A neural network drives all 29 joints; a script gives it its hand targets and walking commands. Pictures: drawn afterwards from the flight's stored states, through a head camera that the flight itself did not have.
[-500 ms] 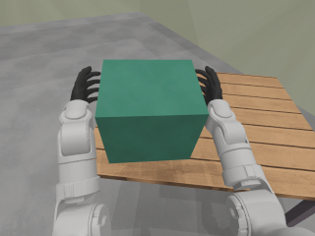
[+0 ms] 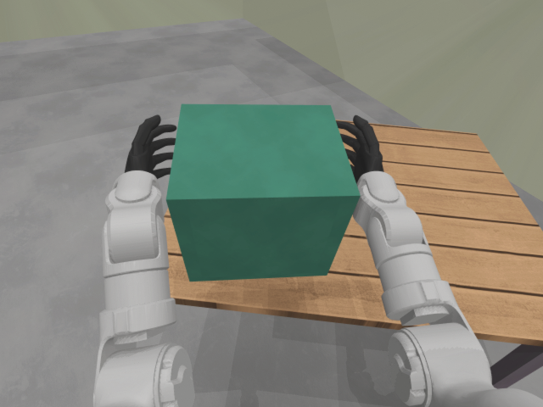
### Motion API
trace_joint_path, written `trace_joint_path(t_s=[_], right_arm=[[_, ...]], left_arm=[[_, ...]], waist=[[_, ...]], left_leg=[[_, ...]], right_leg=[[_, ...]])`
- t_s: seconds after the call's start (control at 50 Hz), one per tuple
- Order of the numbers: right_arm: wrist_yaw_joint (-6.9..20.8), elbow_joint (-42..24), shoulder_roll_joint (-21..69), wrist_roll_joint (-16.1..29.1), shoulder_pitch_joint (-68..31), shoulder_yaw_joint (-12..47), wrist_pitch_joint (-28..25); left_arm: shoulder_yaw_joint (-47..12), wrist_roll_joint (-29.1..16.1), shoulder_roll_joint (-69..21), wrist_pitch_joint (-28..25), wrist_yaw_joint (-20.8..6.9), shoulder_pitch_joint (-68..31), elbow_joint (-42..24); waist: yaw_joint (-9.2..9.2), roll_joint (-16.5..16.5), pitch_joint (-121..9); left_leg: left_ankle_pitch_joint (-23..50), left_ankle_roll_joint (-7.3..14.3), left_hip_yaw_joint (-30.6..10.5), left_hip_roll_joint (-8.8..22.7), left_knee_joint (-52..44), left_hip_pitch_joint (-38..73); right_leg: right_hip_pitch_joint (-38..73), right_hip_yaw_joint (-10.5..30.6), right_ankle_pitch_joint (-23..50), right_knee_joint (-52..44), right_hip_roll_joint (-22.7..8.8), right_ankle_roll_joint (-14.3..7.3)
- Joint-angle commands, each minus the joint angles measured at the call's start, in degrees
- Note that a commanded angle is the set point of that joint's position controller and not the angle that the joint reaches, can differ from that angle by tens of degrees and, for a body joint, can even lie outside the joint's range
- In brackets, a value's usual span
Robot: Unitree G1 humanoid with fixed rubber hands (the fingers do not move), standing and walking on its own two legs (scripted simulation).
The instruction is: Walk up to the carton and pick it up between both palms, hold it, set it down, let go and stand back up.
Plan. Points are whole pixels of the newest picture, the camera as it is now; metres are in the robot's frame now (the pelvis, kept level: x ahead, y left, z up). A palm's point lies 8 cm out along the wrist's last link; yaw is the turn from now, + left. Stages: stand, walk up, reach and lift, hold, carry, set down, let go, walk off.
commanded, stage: hold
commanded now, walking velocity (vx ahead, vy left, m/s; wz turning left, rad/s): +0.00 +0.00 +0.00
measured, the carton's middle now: (258, 195) +0.37 +0.00 +0.14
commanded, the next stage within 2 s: none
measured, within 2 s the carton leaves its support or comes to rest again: neither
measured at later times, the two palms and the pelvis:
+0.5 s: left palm (142, 173) +0.36 +0.16 +0.19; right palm (364, 170) +0.36 -0.15 +0.18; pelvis +0.00 +0.00 +0.00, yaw +0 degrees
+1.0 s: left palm (141, 177) +0.35 +0.16 +0.19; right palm (365, 176) +0.36 -0.15 +0.18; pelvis +0.00 +0.00 +0.00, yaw +0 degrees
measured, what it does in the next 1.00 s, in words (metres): stands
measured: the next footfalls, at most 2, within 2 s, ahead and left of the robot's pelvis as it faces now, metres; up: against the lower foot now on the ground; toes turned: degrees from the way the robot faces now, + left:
none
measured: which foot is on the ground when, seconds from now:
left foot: down 0.00-1.00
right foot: down 0.00-1.00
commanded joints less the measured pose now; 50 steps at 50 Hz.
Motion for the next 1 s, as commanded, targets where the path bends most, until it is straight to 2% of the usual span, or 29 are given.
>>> trace_joint_path(t_s=[0.0,0.02,0.08,0.1,0.12,0.16,0.18,0.24,0.28,0.3,0.34,0.38,0.42,0.5,0.52,0.54,0.56,0.6,0.64,0.66,0.68,0.74,0.8,0.84,0.86,0.88,0.9,0.94,0.98], right_arm=[[6.31,-22.93,29.42,6.68,-37.92,24.02,-4.70],[6.05,-23.37,28.39,7.00,-39.40,24.52,-4.61],[5.86,-16.09,28.80,4.34,-37.69,21.60,-2.52],[6.12,-13.16,28.32,4.36,-35.43,21.10,-2.13],[6.36,-14.19,28.46,4.25,-35.86,21.71,-2.34],[6.35,-16.70,29.67,4.86,-35.08,22.58,-2.71],[6.15,-20.58,30.04,5.24,-37.13,23.60,-3.83],[6.17,-20.64,30.74,7.11,-39.15,25.37,-4.50],[6.35,-21.07,29.67,6.28,-40.44,24.92,-4.14],[6.53,-18.40,28.66,4.94,-40.34,22.28,-3.98],[7.01,-15.74,27.85,3.63,-40.69,20.07,-3.73],[7.40,-16.34,29.22,5.01,-40.14,22.02,-3.99],[7.37,-16.18,27.88,4.91,-38.73,20.91,-4.16],[6.13,-20.71,28.65,6.03,-35.85,23.61,-3.64],[6.03,-21.91,28.68,6.79,-38.09,24.83,-3.83],[5.55,-22.62,28.67,6.70,-36.64,24.89,-3.42],[5.87,-21.90,28.94,7.25,-36.99,25.57,-3.37],[6.19,-17.97,27.33,5.70,-36.86,23.28,-2.42],[6.45,-17.64,28.21,4.98,-38.30,21.91,-2.76],[6.62,-19.30,28.78,6.33,-37.10,23.66,-3.02],[6.35,-19.32,27.88,7.12,-35.22,24.49,-2.88],[5.53,-24.97,28.71,9.44,-36.24,27.33,-3.85],[5.31,-21.62,27.50,6.49,-35.30,23.93,-2.59],[5.58,-20.45,26.24,5.09,-34.37,22.36,-1.94],[5.77,-21.24,26.20,5.24,-35.46,22.28,-2.11],[5.80,-18.81,26.73,4.59,-35.64,21.31,-1.90],[5.92,-17.92,27.85,4.70,-34.18,21.37,-1.97],[6.69,-19.70,29.57,5.76,-36.57,23.32,-2.81],[6.23,-22.05,29.22,5.96,-38.09,23.88,-3.98]], left_arm=[[-30.38,-11.40,-25.28,-4.27,-6.80,-36.82,-12.84],[-31.15,-11.92,-25.76,-4.47,-6.57,-38.31,-13.24],[-24.29,-7.42,-20.95,-3.56,-7.46,-37.23,-4.34],[-21.54,-5.36,-19.75,-2.82,-8.03,-33.70,-2.59],[-21.07,-4.94,-19.69,-2.79,-8.47,-34.91,-3.80],[-22.78,-7.07,-20.84,-3.72,-8.64,-34.62,-7.55],[-26.29,-9.60,-22.80,-4.43,-8.33,-38.89,-11.37],[-28.74,-10.71,-24.35,-4.89,-6.77,-39.27,-11.98],[-27.31,-9.36,-23.89,-4.04,-6.29,-36.57,-7.40],[-28.14,-10.08,-23.43,-4.72,-6.52,-40.44,-7.84],[-24.54,-7.97,-22.64,-3.62,-7.32,-39.15,-3.68],[-24.42,-6.61,-23.33,-3.70,-7.34,-36.78,-5.39],[-28.67,-9.80,-24.01,-4.37,-6.73,-40.88,-10.02],[-29.03,-10.32,-24.68,-3.70,-6.76,-34.55,-10.24],[-28.32,-9.67,-23.04,-3.91,-6.63,-35.64,-11.17],[-28.77,-10.58,-22.08,-4.03,-7.14,-34.80,-10.96],[-27.17,-9.00,-22.23,-3.77,-6.92,-34.58,-11.12],[-23.63,-6.81,-20.88,-3.01,-7.62,-34.87,-6.02],[-22.94,-6.50,-20.81,-3.00,-7.99,-36.75,-5.64],[-22.60,-6.23,-21.07,-3.06,-7.97,-33.54,-8.55],[-24.13,-6.37,-21.91,-2.46,-7.82,-31.54,-10.00],[-28.92,-10.18,-23.39,-3.38,-6.94,-34.54,-16.41],[-28.42,-10.00,-22.31,-2.89,-7.30,-35.53,-11.62],[-25.75,-7.45,-20.47,-2.16,-7.92,-33.74,-9.01],[-25.41,-8.00,-21.29,-2.23,-8.56,-32.66,-7.27],[-23.89,-6.77,-20.44,-2.36,-9.07,-34.05,-6.87],[-25.21,-7.74,-21.55,-3.05,-8.87,-36.33,-10.04],[-23.86,-6.60,-22.12,-2.95,-8.13,-35.19,-9.78],[-28.13,-10.15,-23.24,-3.84,-7.67,-37.77,-12.62]], waist=[[-2.76,6.04,-29.50],[-2.54,5.90,-29.70],[-1.23,3.20,-19.36],[0.66,3.14,-15.44],[0.03,2.29,-16.59],[-0.27,1.21,-19.95],[-1.51,2.39,-24.69],[-1.04,5.80,-27.37],[-0.22,4.72,-23.98],[-1.97,5.30,-23.14],[-0.84,3.57,-18.74],[1.05,3.75,-20.28],[-2.39,5.78,-25.08],[-2.76,3.87,-27.23],[-1.26,4.99,-27.76],[-2.24,3.72,-27.10],[-0.81,4.83,-25.40],[0.18,2.64,-19.10],[-0.07,2.46,-18.20],[2.05,1.71,-19.21],[0.89,4.32,-20.70],[-0.58,5.19,-27.31],[-3.41,4.20,-22.48],[-1.62,3.02,-18.49],[-2.03,1.79,-18.15],[-1.51,0.87,-17.42],[-2.22,2.93,-19.17],[0.80,3.13,-20.39],[-1.07,4.77,-24.60]], left_leg=[[22.58,-2.62,3.00,-2.26,-0.37,1.11],[22.64,-2.84,2.87,-2.60,0.06,1.34],[8.53,0.14,4.34,-3.29,-3.91,-4.38],[5.06,1.00,4.81,-3.40,-5.33,-6.12],[3.51,1.50,5.02,-3.47,-5.97,-6.69],[8.17,1.14,4.36,-3.04,-5.07,-6.93],[11.57,-0.31,4.28,-3.36,-3.65,-5.01],[18.71,-1.95,3.10,-2.54,-1.75,-0.44],[14.06,-1.13,3.39,-2.78,-2.33,-2.14],[10.87,-0.99,3.31,-2.63,-3.05,-1.95],[4.50,0.27,4.27,-2.75,-5.45,-5.18],[7.76,0.48,4.26,-2.38,-5.34,-5.41],[12.29,-1.82,3.13,-1.83,-3.71,-2.40],[20.58,-2.52,3.18,-2.15,-0.74,0.91],[21.48,-2.21,3.57,-2.55,-0.25,1.43],[18.30,-1.38,3.84,-3.32,-0.26,-0.60],[18.61,-1.04,3.30,-3.01,-0.79,0.13],[10.05,0.45,4.35,-3.56,-3.60,-3.87],[7.57,0.61,4.68,-3.24,-5.57,-5.83],[12.15,0.51,4.44,-2.81,-4.84,-4.57],[18.79,-1.03,3.80,-2.56,-3.19,-1.13],[26.78,-2.73,3.35,-3.07,0.90,2.41],[17.87,-1.70,3.28,-3.24,-0.88,0.94],[11.82,-0.61,4.10,-2.86,-3.50,-2.12],[9.39,-0.07,4.19,-3.05,-4.21,-3.75],[8.87,0.56,4.60,-2.70,-4.70,-3.71],[8.11,0.31,4.48,-2.78,-4.61,-4.07],[11.25,0.19,4.31,-2.64,-4.70,-4.97],[14.32,-1.14,3.83,-2.68,-2.91,-2.74]], right_leg=[[13.85,-1.21,13.50,0.78,3.42,2.68],[13.59,-1.49,13.50,0.66,3.74,2.73],[12.43,-1.27,4.66,-1.33,2.41,2.92],[12.04,-0.66,2.49,-1.78,1.80,3.02],[13.12,-0.81,1.60,-1.62,1.55,3.19],[14.67,-0.97,6.00,-0.36,2.01,3.37],[15.26,-1.98,8.49,0.63,2.62,3.28],[12.30,-2.01,9.70,0.75,3.65,2.53],[11.76,-1.79,6.36,-0.36,3.15,2.66],[9.24,-1.71,2.14,-1.19,3.23,2.22],[9.79,-1.69,-1.31,-1.39,2.92,2.09],[12.45,-1.45,1.24,-0.67,2.95,2.36],[10.66,-1.89,2.73,0.06,3.49,2.07],[13.83,-0.68,11.69,0.01,3.38,2.84],[13.39,-0.79,12.17,-0.16,3.73,2.64],[14.48,-0.55,13.12,-0.23,2.96,3.18],[13.64,-0.73,11.81,0.07,3.19,3.16],[12.62,-0.82,4.66,-1.52,2.74,2.77],[12.58,-1.36,3.80,-0.86,2.73,2.72],[13.15,-1.54,7.14,-0.12,2.99,2.99],[12.97,-1.87,10.50,0.31,3.34,2.87],[13.83,-1.80,17.39,0.83,4.01,2.97],[11.97,-1.35,10.84,-0.67,3.24,2.79],[11.96,-1.56,6.92,-1.35,3.13,2.27],[11.96,-1.75,5.92,-1.20,2.95,2.50],[12.34,-1.61,5.02,-1.50,3.01,2.61],[12.72,-0.82,5.07,-1.22,2.52,2.53],[14.14,-1.63,5.97,0.19,2.67,2.67],[12.58,-1.72,7.50,-0.03,3.49,2.18]])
